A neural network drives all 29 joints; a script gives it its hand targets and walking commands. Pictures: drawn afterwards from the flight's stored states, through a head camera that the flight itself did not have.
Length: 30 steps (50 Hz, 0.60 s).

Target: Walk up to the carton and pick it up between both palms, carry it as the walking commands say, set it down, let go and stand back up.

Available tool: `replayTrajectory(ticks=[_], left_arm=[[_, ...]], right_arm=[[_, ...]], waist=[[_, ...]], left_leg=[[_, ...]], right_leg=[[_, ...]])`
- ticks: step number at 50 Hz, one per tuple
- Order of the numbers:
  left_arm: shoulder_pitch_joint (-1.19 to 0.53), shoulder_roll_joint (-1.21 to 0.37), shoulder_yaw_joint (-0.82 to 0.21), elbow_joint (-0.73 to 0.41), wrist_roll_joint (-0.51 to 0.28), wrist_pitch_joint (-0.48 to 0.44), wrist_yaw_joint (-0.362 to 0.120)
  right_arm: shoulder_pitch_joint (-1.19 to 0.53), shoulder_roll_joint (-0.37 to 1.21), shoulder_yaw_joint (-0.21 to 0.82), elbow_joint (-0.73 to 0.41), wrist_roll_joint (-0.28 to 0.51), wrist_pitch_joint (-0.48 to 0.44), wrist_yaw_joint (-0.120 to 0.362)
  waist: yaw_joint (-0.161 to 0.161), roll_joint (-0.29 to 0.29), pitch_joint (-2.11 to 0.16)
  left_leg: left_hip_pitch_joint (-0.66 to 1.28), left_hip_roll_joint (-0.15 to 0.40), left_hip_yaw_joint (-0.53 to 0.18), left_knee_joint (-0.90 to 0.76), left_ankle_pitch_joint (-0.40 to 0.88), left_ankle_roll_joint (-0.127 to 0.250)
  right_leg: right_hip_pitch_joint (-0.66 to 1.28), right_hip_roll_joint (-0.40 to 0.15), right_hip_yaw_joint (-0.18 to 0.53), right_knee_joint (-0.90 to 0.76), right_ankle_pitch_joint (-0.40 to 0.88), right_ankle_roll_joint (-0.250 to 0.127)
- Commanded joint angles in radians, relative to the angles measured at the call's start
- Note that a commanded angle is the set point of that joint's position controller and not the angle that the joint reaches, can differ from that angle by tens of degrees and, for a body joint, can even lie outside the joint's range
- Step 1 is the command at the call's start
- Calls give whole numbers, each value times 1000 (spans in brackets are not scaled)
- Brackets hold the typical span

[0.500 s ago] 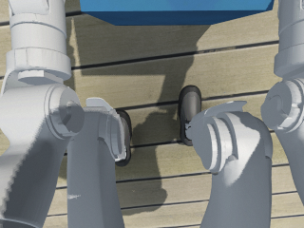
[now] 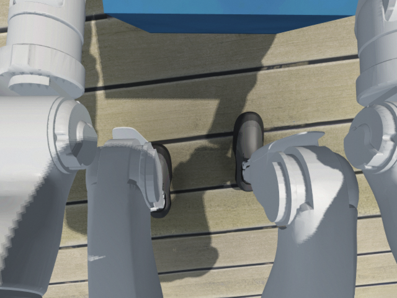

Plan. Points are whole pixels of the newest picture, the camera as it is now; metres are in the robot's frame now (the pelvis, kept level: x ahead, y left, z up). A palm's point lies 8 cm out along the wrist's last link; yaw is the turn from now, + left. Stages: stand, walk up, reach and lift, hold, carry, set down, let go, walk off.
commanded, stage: set down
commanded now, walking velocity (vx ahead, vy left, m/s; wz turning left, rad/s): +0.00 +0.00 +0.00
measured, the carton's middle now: out of the picture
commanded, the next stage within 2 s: let go in 1.66 s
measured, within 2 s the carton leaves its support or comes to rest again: neither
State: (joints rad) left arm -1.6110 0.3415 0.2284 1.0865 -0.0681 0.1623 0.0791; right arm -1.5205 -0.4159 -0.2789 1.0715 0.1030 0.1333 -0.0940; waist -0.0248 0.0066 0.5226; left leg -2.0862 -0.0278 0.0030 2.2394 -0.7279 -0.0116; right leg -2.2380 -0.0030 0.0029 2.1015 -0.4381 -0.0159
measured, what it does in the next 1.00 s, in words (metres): rises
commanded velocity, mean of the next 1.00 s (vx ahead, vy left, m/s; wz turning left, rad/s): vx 0.00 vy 0.00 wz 0.00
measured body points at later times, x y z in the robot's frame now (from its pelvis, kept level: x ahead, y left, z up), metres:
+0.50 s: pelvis +0.00 +0.00 +0.00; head +0.38 -0.01 +0.22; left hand +0.60 +0.19 -0.16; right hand +0.57 -0.26 -0.17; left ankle +0.08 +0.12 -0.35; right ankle +0.15 -0.12 -0.35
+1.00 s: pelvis -0.01 +0.01 +0.09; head +0.38 +0.00 +0.31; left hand +0.60 +0.20 -0.04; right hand +0.58 -0.26 -0.02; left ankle +0.08 +0.12 -0.35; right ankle +0.15 -0.12 -0.35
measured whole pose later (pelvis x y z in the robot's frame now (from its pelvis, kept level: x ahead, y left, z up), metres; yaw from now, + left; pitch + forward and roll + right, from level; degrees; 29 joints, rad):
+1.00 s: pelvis -0.01 +0.01 +0.09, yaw -1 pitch +32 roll -1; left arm -1.53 0.47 0.21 0.68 -0.13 0.44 0.07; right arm -1.52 -0.56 -0.27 0.76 0.17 0.40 -0.07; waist -0.02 0.01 0.52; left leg -1.86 -0.03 -0.01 1.95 -0.65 0.00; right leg -1.97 -0.01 0.00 1.81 -0.41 0.00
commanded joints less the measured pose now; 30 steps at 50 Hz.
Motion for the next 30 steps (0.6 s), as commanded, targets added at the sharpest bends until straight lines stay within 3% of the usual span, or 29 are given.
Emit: replayTrajectory(ticks=[1,2,3,5,6,7,8,9,10,11,13,15,16,17,18,19,20,21,22,23,24,25,26,27,28,29,30], left_arm=[[-393,262,-154,-184,-134,-49,20],[-367,268,-131,-92,-132,-45,18],[-353,276,-120,-62,-138,-43,13],[-351,261,-162,-109,-146,-35,6],[-366,312,-138,-73,-134,-36,5],[-317,306,-138,-50,-126,-36,0],[-343,296,-144,-71,-145,-33,-8],[-362,298,-163,-103,-150,-33,-6],[-348,323,-144,-113,-144,-40,-10],[-346,296,-161,-82,-140,-37,-10],[-320,316,-136,-47,-123,-37,-13],[-337,321,-135,-146,-148,-44,-21],[-335,370,-119,-151,-120,-44,-11],[-354,347,-144,-138,-147,-34,-15],[-338,343,-149,-139,-155,-30,-20],[-342,329,-151,-144,-146,-31,-22],[-318,364,-123,-116,-131,-24,-24],[-319,353,-110,-199,-129,-27,-24],[-326,371,-110,-269,-143,-26,-9],[-325,387,-101,-298,-129,-15,-13],[-356,390,-99,-350,-140,-3,-8],[-327,438,-82,-363,-128,12,-3],[-293,390,-110,-286,-139,47,-7],[-283,351,-134,-318,-154,58,-15],[-300,414,-99,-346,-140,66,-11],[-314,385,-109,-437,-161,90,-11],[-306,396,-105,-489,-164,94,0]], right_arm=[[-479,-215,89,-195,114,-58,-27],[-450,-218,103,-117,107,-49,-20],[-432,-263,67,-84,68,-51,-30],[-422,-271,43,-125,63,-59,-31],[-407,-242,51,-81,83,-45,-30],[-351,-239,55,-26,89,-48,-15],[-377,-244,48,-51,68,-41,-14],[-443,-274,46,-131,81,-55,-9],[-396,-276,36,-109,82,-54,-11],[-410,-255,72,-120,101,-56,-5],[-374,-261,60,-86,102,-51,2],[-401,-275,52,-172,116,-59,2],[-398,-287,29,-171,103,-57,1],[-379,-302,22,-144,104,-49,5],[-387,-298,45,-159,123,-42,10],[-375,-291,39,-125,117,-39,16],[-367,-312,23,-150,115,-36,9],[-381,-288,40,-208,127,-35,14],[-372,-325,10,-299,120,-35,7],[-371,-328,16,-320,127,-23,0],[-366,-346,8,-311,139,2,-4],[-359,-351,12,-349,139,25,-10],[-309,-316,39,-230,134,58,3],[-317,-316,53,-315,133,62,5],[-335,-329,3,-344,127,77,-5],[-338,-356,15,-397,131,95,-1],[-309,-367,5,-433,130,106,-2]], waist=[[-3,-5,-1462],[-11,-40,-1396],[-45,-86,-1375],[-93,-30,-1379],[-39,-39,-1356],[-43,-38,-1319],[-54,-16,-1291],[-76,-59,-1340],[-73,-40,-1349],[-41,-18,-1362],[-40,-28,-1338],[-60,-69,-1420],[-38,-34,-1405],[-76,-38,-1407],[-51,-13,-1410],[-76,-29,-1390],[-47,-1,-1384],[-32,-10,-1461],[-75,-26,-1595],[-45,-17,-1628],[-43,18,-1676],[-42,-23,-1744],[-40,-13,-1672],[-65,-37,-1710],[-61,-8,-1769],[-72,-34,-1814],[-86,-17,-1929]], left_leg=[[162,-29,49,-214,360,-8],[140,-21,49,-225,318,-1],[64,-27,50,-204,292,-16],[94,-18,39,-225,297,-7],[93,-12,34,-220,270,-13],[83,-9,36,-215,289,-19],[91,-7,32,-223,277,-15],[109,-9,24,-229,289,-4],[102,-8,22,-233,279,-3],[91,-6,43,-204,318,-13],[81,-6,50,-216,282,-13],[29,-8,50,-210,290,-5],[66,1,52,-214,317,-3],[127,5,37,-219,315,-7],[132,5,45,-232,297,-2],[121,-3,48,-238,303,-6],[126,2,50,-235,277,-7],[146,0,54,-239,307,0],[191,-7,53,-250,358,1],[207,-6,61,-255,334,-1],[227,-12,78,-266,311,-10],[258,-10,85,-269,327,-1],[254,-14,75,-307,278,1],[264,-21,81,-297,298,2],[328,-25,75,-307,286,14],[354,-28,71,-316,294,10],[416,-41,84,-311,334,1]], right_leg=[[1072,-1,29,9,504,20],[1019,-5,15,1,446,23],[1055,-11,15,5,462,27],[1021,-3,0,4,450,27],[1000,-12,4,-1,405,31],[958,-8,-10,10,413,34],[946,-14,9,-8,387,23],[961,-10,-24,3,408,35],[1007,-15,-2,12,433,23],[1011,-14,4,18,487,22],[992,-14,-7,16,451,32],[1118,-15,15,20,544,22],[1050,-15,6,43,544,22],[1014,-23,-14,30,493,25],[1020,-22,-8,19,461,17],[1010,-18,-25,18,467,25],[998,-17,-12,-1,447,15],[1074,-21,1,3,491,12],[1144,-19,-12,8,564,16],[1186,-18,-5,-12,548,14],[1213,-10,-7,-27,529,11],[1276,-8,-6,-31,549,21],[1208,-6,-23,-59,476,17],[1239,-3,-20,-71,505,16],[1229,1,-28,-71,458,18],[1246,2,-30,-91,452,14],[1311,12,-33,-94,512,16]])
